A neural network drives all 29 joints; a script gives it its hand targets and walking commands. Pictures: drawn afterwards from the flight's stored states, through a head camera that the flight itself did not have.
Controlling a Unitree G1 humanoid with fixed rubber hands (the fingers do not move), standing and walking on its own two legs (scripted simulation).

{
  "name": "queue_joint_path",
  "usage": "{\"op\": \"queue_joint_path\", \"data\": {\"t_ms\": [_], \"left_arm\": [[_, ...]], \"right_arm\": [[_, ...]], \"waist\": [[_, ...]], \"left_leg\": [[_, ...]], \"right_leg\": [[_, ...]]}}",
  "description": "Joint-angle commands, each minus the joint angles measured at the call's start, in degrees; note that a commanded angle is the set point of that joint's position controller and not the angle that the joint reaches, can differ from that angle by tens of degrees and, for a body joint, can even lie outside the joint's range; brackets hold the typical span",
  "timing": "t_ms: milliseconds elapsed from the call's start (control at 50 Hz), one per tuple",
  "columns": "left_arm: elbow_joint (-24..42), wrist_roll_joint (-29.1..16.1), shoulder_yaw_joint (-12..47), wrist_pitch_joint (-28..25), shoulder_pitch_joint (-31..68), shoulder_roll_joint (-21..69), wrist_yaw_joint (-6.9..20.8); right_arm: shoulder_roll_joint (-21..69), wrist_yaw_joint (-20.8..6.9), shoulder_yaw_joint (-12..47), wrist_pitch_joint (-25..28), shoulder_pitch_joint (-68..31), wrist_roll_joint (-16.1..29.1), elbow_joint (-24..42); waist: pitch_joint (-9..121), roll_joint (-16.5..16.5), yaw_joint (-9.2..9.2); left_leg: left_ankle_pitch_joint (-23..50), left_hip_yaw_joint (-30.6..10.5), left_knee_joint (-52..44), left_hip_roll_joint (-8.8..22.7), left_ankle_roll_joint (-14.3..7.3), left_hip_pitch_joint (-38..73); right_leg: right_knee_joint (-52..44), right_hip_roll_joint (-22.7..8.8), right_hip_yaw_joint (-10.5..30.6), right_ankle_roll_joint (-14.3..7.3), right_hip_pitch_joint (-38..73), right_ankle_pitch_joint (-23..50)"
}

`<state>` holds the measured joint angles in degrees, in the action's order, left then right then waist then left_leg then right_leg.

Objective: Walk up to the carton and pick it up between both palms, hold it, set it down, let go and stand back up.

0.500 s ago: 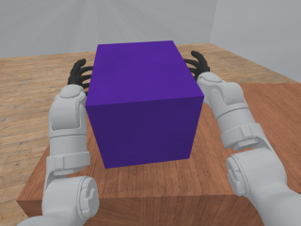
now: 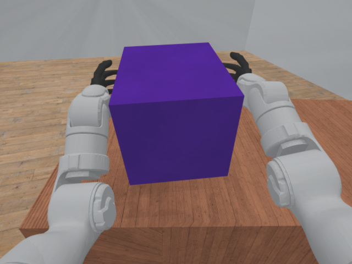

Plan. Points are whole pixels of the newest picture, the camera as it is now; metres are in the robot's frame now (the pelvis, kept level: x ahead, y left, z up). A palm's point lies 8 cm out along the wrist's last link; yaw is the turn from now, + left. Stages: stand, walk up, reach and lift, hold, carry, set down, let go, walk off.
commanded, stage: hold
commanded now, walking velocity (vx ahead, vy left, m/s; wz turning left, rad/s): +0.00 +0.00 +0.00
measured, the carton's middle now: (172, 107) +0.39 +0.00 +0.23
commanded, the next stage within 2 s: none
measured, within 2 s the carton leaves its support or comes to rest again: neither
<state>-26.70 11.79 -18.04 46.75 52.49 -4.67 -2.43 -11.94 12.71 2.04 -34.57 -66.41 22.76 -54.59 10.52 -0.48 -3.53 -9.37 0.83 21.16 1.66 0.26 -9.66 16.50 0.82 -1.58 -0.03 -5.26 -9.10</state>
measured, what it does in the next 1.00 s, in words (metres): stands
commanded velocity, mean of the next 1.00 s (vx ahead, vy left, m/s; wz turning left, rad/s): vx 0.00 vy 0.00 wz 0.00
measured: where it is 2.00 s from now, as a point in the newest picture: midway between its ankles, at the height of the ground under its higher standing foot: outside the picture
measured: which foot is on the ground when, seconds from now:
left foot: down 0.00-1.00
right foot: down 0.00-1.00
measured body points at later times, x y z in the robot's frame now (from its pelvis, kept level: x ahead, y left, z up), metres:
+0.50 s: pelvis +0.01 +0.00 +0.00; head -0.08 +0.00 +0.44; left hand +0.37 +0.17 +0.27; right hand +0.39 -0.14 +0.28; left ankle +0.02 +0.12 -0.75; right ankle +0.00 -0.12 -0.75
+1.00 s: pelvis +0.00 +0.00 +0.00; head -0.09 +0.01 +0.44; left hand +0.38 +0.16 +0.27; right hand +0.39 -0.15 +0.29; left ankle +0.02 +0.12 -0.75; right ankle +0.00 -0.12 -0.75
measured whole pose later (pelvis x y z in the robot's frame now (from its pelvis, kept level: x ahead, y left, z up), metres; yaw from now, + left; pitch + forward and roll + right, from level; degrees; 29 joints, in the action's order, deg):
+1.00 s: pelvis +0.00 +0.00 +0.00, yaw +0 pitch -3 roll -1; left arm -23.4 12.1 -18.3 48.1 50.2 -4.4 -2.0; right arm -11.4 13.4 3.2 -35.5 -64.0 23.7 -51.5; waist 10.0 -0.7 -3.9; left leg -9.6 0.6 21.1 2.0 0.5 -8.2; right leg 16.0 1.2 -1.6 -0.2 -3.7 -9.1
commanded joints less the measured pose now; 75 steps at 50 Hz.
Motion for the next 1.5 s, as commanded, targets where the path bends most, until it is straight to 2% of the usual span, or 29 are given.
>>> {"op": "queue_joint_path", "data": {"t_ms": [0,40,80,100,140,160,260,340,400,460,540,600,640,680,740,840,940,980,1000,1020,1140,1160,1180,1240,1320,1380,1400,1440,1480], "left_arm": [[11.77,-10.92,21.23,-4.60,45.88,34.00,7.87],[15.18,-11.12,21.65,-4.41,45.54,33.20,8.30],[22.95,-12.80,25.13,-4.27,44.03,34.85,8.03],[22.65,-12.66,25.08,-3.72,42.80,33.82,8.13],[25.18,-11.63,25.63,-3.01,41.00,33.08,8.44],[25.05,-11.35,25.57,-2.26,39.26,32.99,8.83],[25.35,-9.94,25.55,-0.85,36.52,32.50,10.75],[31.32,-10.76,26.42,-0.61,36.93,32.47,10.93],[26.54,-9.74,24.67,0.56,34.93,31.24,11.32],[21.01,-7.85,22.72,0.57,39.10,31.10,12.39],[12.14,-7.85,21.45,-0.03,42.26,31.98,12.28],[14.83,-10.12,22.78,-1.79,44.77,34.83,11.17],[14.69,-10.38,22.76,-2.17,44.99,34.79,10.57],[12.84,-9.76,21.80,-2.18,45.09,34.65,10.24],[10.79,-8.98,19.97,-2.57,45.74,34.33,9.82],[13.05,-9.61,20.40,-3.28,45.72,33.75,9.06],[9.84,-9.66,19.59,-3.28,45.03,32.76,8.92],[15.44,-10.92,22.74,-4.02,46.81,34.26,8.77],[14.01,-11.53,23.43,-3.80,47.52,34.56,8.63],[17.33,-12.09,24.30,-4.01,48.39,34.77,8.38],[14.87,-10.24,21.92,-2.76,41.49,32.77,9.08],[18.64,-10.22,22.88,-2.79,42.14,33.32,9.15],[18.98,-10.30,23.08,-2.41,40.67,33.00,9.28],[23.74,-11.24,25.34,-2.02,39.28,34.07,9.61],[22.58,-9.16,22.93,-1.18,36.37,32.17,10.44],[20.92,-8.75,23.23,-0.49,36.60,31.50,11.41],[21.90,-9.52,24.00,-0.67,37.58,32.13,11.43],[21.56,-9.55,24.08,-0.86,39.31,32.56,11.41],[21.32,-9.75,24.09,-1.12,40.61,32.26,11.16]], "right_arm": [[39.62,-6.69,9.62,0.95,-36.47,10.04,20.66],[40.24,-5.70,10.80,0.58,-34.53,10.49,22.45],[40.84,-4.92,14.27,1.13,-34.54,13.12,30.10],[40.21,-4.26,14.13,0.44,-32.94,12.98,30.20],[39.92,-3.63,15.46,0.13,-31.31,13.70,33.14],[39.07,-3.30,14.51,-0.37,-30.39,12.99,33.69],[40.04,-2.82,16.16,-0.95,-30.74,12.39,37.08],[42.51,-2.37,18.65,-1.00,-31.62,13.54,43.07],[41.47,-2.28,18.41,-1.97,-30.56,12.86,40.88],[41.06,-3.59,14.61,-2.89,-31.50,9.06,32.60],[39.75,-5.55,9.79,-2.05,-34.33,6.04,24.56],[40.86,-6.46,9.82,-0.34,-37.33,6.60,26.09],[40.73,-6.20,9.59,-0.19,-37.40,7.23,25.69],[38.88,-6.15,8.64,-0.26,-36.02,7.33,23.17],[38.74,-6.67,8.20,-0.24,-36.49,6.99,20.14],[39.09,-6.63,9.51,0.50,-36.45,8.95,21.05],[39.71,-6.13,9.85,0.40,-36.48,9.18,21.04],[40.77,-5.91,10.15,0.61,-35.68,9.12,22.23],[40.36,-5.94,9.92,0.50,-36.39,9.43,22.07],[41.29,-5.90,11.12,0.87,-37.01,10.14,24.49],[39.59,-4.38,12.71,-0.03,-33.91,10.69,26.48],[40.77,-4.29,13.76,0.28,-34.85,11.31,29.07],[40.27,-4.12,13.52,0.00,-33.57,11.69,29.25],[40.43,-3.37,15.79,-0.03,-32.91,12.92,34.68],[41.06,-3.13,16.42,-0.64,-31.53,12.41,34.91],[40.42,-2.93,15.25,-1.22,-31.05,11.26,33.78],[41.95,-3.21,16.22,-0.67,-33.20,11.57,36.07],[41.53,-3.40,14.72,-1.08,-33.35,10.36,34.54],[41.88,-3.60,14.70,-0.98,-33.72,10.12,33.72]], "waist": [[17.76,3.53,-0.73],[17.93,3.29,-1.66],[24.96,4.18,-1.28],[22.89,4.57,-2.84],[21.94,4.82,-2.38],[20.30,4.22,-3.18],[18.39,3.03,-2.52],[23.59,1.92,-1.58],[18.11,-0.55,-1.67],[9.98,0.83,-1.35],[7.02,0.83,-1.69],[14.01,1.65,-0.74],[15.90,2.37,-1.28],[14.91,2.85,-1.89],[13.82,3.72,-0.44],[16.82,4.06,-0.43],[12.19,2.58,-0.34],[16.38,4.41,-1.21],[15.77,4.85,-2.08],[18.86,5.06,-1.74],[15.16,2.27,-1.80],[17.86,3.20,-0.67],[18.63,3.88,-1.88],[21.79,3.34,-1.81],[17.55,1.18,-0.75],[14.74,1.21,-2.00],[16.37,0.05,-0.76],[15.60,1.87,-2.19],[15.63,0.91,-1.83]], "left_leg": [[10.20,-2.61,-1.32,-3.02,1.79,8.21],[12.88,-2.57,-0.28,-3.39,2.21,9.12],[20.93,-3.16,2.04,-3.80,3.10,11.98],[20.79,-3.03,2.48,-3.98,3.10,11.49],[21.77,-2.68,1.76,-4.32,3.20,11.85],[21.08,-3.15,2.06,-4.20,3.16,11.88],[19.36,-3.30,0.54,-4.94,2.11,10.49],[23.21,-2.82,1.83,-5.56,2.66,13.07],[18.76,-2.62,0.73,-5.32,1.95,10.83],[9.11,-1.82,-2.63,-4.18,1.57,9.40],[-0.03,-1.50,-5.18,-3.59,0.73,5.47],[4.59,-1.89,-4.28,-3.15,1.42,7.59],[8.12,-1.53,-3.01,-3.68,1.63,8.71],[5.63,-2.12,-3.54,-3.45,1.51,8.28],[2.15,-2.06,-4.22,-3.17,1.24,7.41],[7.24,-1.94,-2.70,-3.05,1.59,8.04],[5.49,-1.77,-3.00,-3.39,1.26,6.19],[7.45,-2.37,-2.07,-3.33,2.04,8.74],[8.13,-2.38,-1.58,-3.45,2.25,8.25],[10.44,-2.93,-0.93,-3.69,2.26,9.58],[12.22,-2.70,-1.20,-4.02,1.43,8.76],[13.95,-2.42,-0.36,-4.30,1.78,9.79],[15.29,-2.64,-0.02,-4.09,2.13,10.42],[21.05,-2.69,1.62,-4.29,2.70,12.75],[18.27,-1.94,0.21,-4.60,2.14,10.69],[14.80,-1.87,-0.44,-4.56,1.90,9.40],[15.34,-1.73,-0.26,-4.68,1.97,9.98],[13.41,-1.89,-0.81,-4.44,2.13,10.37],[12.01,-2.01,-1.23,-4.44,1.57,9.96]], "right_leg": [[-1.44,3.67,1.24,2.21,2.72,8.64],[-0.98,3.71,1.40,2.78,4.86,13.59],[0.73,4.37,1.10,3.16,8.14,21.67],[0.95,4.08,1.07,3.56,8.47,22.86],[0.32,3.89,1.09,4.15,9.78,25.08],[0.12,3.79,1.25,4.12,9.43,25.21],[-0.07,3.20,0.94,4.03,11.56,25.28],[1.44,3.16,0.96,4.89,14.62,33.24],[0.35,2.99,1.31,4.74,12.40,28.24],[-2.41,2.22,0.93,3.72,5.18,10.30],[-4.43,1.89,1.65,2.11,0.38,-2.31],[-2.86,3.00,0.68,1.49,2.62,2.44],[-2.21,3.00,1.02,1.92,3.38,5.54],[-2.91,3.25,0.86,1.98,2.30,3.60],[-3.33,2.90,1.74,1.32,0.99,0.11],[-2.25,3.62,1.32,1.75,2.69,5.24],[-2.97,3.38,1.95,2.30,1.89,4.19],[-2.06,3.62,1.57,2.68,1.97,6.24],[-2.05,3.35,1.99,2.31,2.06,6.78],[-1.30,3.64,1.64,2.37,3.10,9.48],[-1.67,3.15,2.08,3.69,5.57,14.19],[-0.85,3.44,1.92,3.32,6.74,15.85],[-0.84,3.45,1.76,3.50,7.42,17.65],[0.11,4.00,1.16,3.91,9.55,23.39],[0.02,3.09,1.64,4.39,9.89,24.55],[-0.94,2.63,1.71,4.02,8.88,19.69],[-1.00,2.90,1.38,4.30,8.65,18.89],[-1.56,2.78,1.36,3.87,7.56,16.29],[-1.84,2.78,1.75,3.82,6.27,14.07]]}}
